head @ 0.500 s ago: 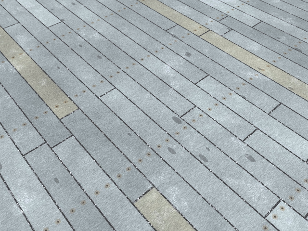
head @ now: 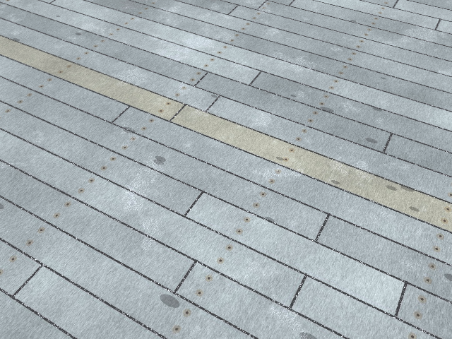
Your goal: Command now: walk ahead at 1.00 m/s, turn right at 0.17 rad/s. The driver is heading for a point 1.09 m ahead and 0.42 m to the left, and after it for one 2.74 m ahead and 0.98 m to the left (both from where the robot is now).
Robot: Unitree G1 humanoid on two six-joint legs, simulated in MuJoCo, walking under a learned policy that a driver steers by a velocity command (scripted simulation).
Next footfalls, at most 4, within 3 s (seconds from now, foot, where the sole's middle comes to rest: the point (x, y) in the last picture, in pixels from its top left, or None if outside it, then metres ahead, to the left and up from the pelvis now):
0.28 left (198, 335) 0.51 0.15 -0.77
0.72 right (226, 210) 0.96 0.09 -0.77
1.18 left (103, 177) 1.09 0.57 -0.77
1.62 right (147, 134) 1.33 0.44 -0.77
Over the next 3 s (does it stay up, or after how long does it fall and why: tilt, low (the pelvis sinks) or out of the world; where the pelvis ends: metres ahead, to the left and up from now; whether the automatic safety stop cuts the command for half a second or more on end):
stays up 1.26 0.49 0.01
